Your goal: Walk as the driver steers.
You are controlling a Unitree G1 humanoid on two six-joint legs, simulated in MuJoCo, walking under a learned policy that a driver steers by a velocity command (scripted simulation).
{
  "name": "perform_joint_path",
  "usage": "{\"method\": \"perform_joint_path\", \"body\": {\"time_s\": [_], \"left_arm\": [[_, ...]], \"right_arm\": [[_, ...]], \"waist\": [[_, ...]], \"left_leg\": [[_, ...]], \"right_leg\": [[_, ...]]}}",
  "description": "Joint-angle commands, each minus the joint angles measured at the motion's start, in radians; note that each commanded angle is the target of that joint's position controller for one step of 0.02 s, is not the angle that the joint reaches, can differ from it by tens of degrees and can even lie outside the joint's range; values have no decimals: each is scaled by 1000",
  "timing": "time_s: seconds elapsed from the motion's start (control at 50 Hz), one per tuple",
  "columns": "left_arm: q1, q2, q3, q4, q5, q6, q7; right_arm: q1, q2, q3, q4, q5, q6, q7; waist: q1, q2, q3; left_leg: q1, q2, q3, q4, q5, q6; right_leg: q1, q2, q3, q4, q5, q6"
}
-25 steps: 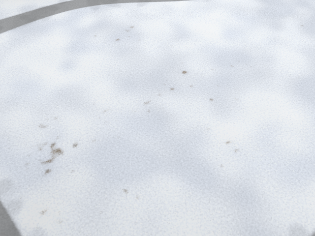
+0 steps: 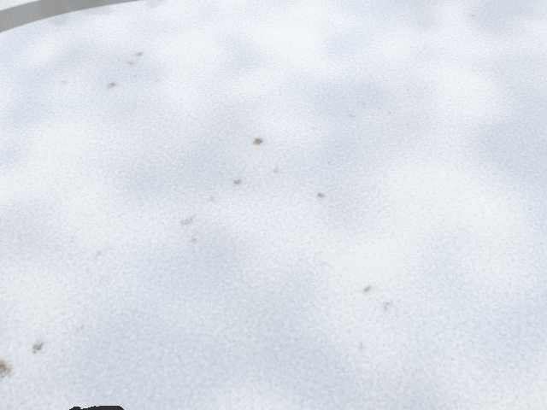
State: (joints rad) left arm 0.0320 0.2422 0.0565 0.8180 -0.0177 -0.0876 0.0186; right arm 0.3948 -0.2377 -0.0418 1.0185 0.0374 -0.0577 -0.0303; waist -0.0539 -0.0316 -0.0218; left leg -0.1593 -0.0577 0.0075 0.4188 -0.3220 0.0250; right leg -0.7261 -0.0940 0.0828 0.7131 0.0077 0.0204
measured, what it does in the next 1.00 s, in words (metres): walks ahead: right foot, then left foot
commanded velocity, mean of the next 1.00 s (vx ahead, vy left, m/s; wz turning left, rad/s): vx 0.18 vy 0.00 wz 0.00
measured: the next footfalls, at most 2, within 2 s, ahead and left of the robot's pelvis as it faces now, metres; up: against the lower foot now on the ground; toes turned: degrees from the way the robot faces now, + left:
right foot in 0.10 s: +0.25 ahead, -0.15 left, +0.00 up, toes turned -1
left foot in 0.54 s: +0.35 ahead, +0.07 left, +0.00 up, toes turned -1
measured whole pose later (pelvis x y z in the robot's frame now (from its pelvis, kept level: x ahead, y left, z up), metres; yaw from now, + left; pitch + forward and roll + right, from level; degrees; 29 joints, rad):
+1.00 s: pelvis +0.26 -0.03 +0.00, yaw -1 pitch -1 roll +0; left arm 0.19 0.19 0.06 1.08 0.00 0.00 0.04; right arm 0.06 -0.19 -0.05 1.04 0.01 0.00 -0.03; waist 0.02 0.00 0.05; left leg -0.30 -0.03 0.01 0.51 -0.20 0.04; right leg -0.13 0.00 -0.01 0.49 -0.35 0.00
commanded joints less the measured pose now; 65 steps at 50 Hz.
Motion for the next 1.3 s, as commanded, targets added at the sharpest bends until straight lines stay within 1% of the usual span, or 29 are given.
{"method": "perform_joint_path", "body": {"time_s": [0.02,0.06,0.08,0.1,0.12,0.14,0.16,0.18,0.2,0.22,0.24,0.26,0.28,0.34,0.38,0.44,0.5,0.52,0.54,0.56,0.58,0.6,0.62,0.64,0.68,0.74,0.82,1.0,1.3], "left_arm": [[-34,20,-5,-62,-6,6,-23],[-37,56,9,-63,4,1,-36],[33,82,23,-44,10,-1,-38],[192,139,48,1,14,-5,-39],[359,236,71,33,20,-7,-39],[468,237,71,61,5,1,-42],[390,183,49,37,1,-5,-40],[260,162,39,7,8,-8,-36],[164,131,28,-4,15,-9,-39],[118,96,21,-7,21,-12,-41],[103,78,19,0,33,-12,-46],[100,70,16,9,31,-13,-43],[114,73,17,21,39,-13,-39],[98,89,20,41,25,-1,-16],[126,103,24,63,19,7,-6],[154,101,22,100,20,15,0],[150,89,18,127,8,20,4],[179,78,16,139,4,21,5],[205,64,13,141,14,21,6],[302,42,14,163,24,15,7],[325,11,5,179,26,21,11],[278,28,6,174,23,32,14],[237,47,11,168,18,46,19],[219,60,15,168,16,58,23],[220,57,15,178,19,69,23],[212,53,17,194,16,70,21],[206,43,17,215,14,75,19],[213,36,13,250,17,84,25],[257,22,3,273,22,74,30]], "right_arm": [[-77,-135,-37,-70,18,-17,-4],[-34,-141,-41,-56,7,-6,4],[-30,-143,-40,-56,1,-3,7],[-22,-123,-32,-61,-10,-2,10],[76,-28,-5,-69,-18,-17,17],[82,-27,4,-68,-14,-43,26],[15,-127,-27,-80,2,-54,21],[-80,-143,-33,-108,3,-51,8],[-119,-130,-37,-114,-14,-40,-5],[-111,-115,-43,-110,-25,-27,-13],[-90,-92,-43,-101,-26,-13,-11],[-64,-67,-42,-89,-25,-3,-13],[-60,-40,-39,-82,-28,3,-10],[-144,-13,-30,-94,-37,13,-6],[-214,-22,-29,-103,-34,20,-4],[-278,-39,-31,-105,-33,30,-3],[-291,-48,-34,-95,-42,25,-2],[-275,-61,-37,-83,-49,22,-3],[-251,-97,-45,-73,-52,21,-6],[-268,-136,-51,-74,-51,21,-7],[-283,-81,-41,-66,-42,29,-5],[-308,-51,-35,-68,-34,36,-1],[-332,-46,-32,-74,-36,39,2],[-349,-48,-30,-79,-38,37,3],[-350,-59,-32,-69,-37,30,2],[-339,-59,-32,-50,-33,28,-1],[-341,-61,-32,-35,-32,37,-4],[-356,-61,-30,-15,-31,52,-7],[-355,-61,-20,12,-33,60,-9]], "waist": [[53,85,54],[56,77,51],[94,84,12],[156,48,-82],[169,-130,-243],[198,-300,-394],[191,-209,-305],[159,-139,-176],[114,-55,-101],[76,-45,-90],[43,-47,-87],[27,-42,-97],[11,-47,-109],[9,-52,-109],[33,-59,-105],[50,-60,-77],[29,-52,-57],[28,-31,-63],[44,12,-93],[109,96,-119],[112,154,-137],[99,143,-99],[91,126,-68],[87,110,-48],[88,98,-49],[78,69,-61],[75,48,-54],[72,38,-4],[64,36,49]], "left_leg": [[-98,274,-180,-156,317,163],[-20,276,-176,-94,356,135],[7,242,-149,1,468,116],[-47,181,-87,206,521,86],[-411,57,2,606,292,19],[-569,-13,-62,864,-215,-8],[-664,33,-124,940,-207,3],[-667,79,-90,913,-136,6],[-609,112,-70,843,-79,-1],[-537,141,-76,762,-55,-2],[-465,145,-74,716,-46,-2],[-411,136,-62,672,-15,-2],[-376,129,-56,623,14,-6],[-290,113,-38,376,147,-24],[-250,100,-31,277,235,-33],[-219,95,-41,185,259,-27],[-147,84,-28,44,283,7],[-85,94,-37,-21,383,24],[5,149,-82,-10,607,45],[126,203,-119,48,742,102],[120,223,-143,44,630,148],[61,205,-150,20,482,144],[11,187,-146,4,398,124],[-12,172,-136,2,379,109],[-15,156,-120,14,420,97],[15,144,-103,43,505,96],[29,139,-97,53,510,100],[2,120,-85,29,358,85],[-31,103,-81,-10,148,66]], "right_leg": [[199,20,-31,-131,44,-39],[251,43,-63,-170,-38,-74],[345,67,-85,-182,-80,-96],[554,48,-65,-147,-8,-132],[986,-176,254,-144,-40,-269],[1115,-316,643,-341,-127,-368],[1069,-297,600,-362,-108,-320],[907,-263,431,-352,104,-282],[742,-211,288,-356,324,-263],[650,-177,210,-363,432,-241],[580,-154,168,-378,476,-239],[541,-141,124,-395,539,-237],[519,-137,93,-407,575,-249],[478,-103,-2,-426,570,-241],[484,-101,-11,-438,505,-232],[503,-111,8,-440,381,-228],[523,-92,22,-390,240,-195],[524,-59,19,-355,170,-163],[504,-12,-1,-304,84,-127],[409,57,-34,-279,-92,-89],[407,75,-62,-282,-228,-59],[423,82,-73,-283,-257,-44],[431,82,-79,-281,-258,-40],[438,80,-76,-280,-242,-42],[471,69,-68,-285,-207,-45],[501,62,-63,-281,-143,-44],[515,61,-67,-279,-134,-41],[508,58,-70,-291,-195,-38],[457,56,-72,-316,-301,-40]]}}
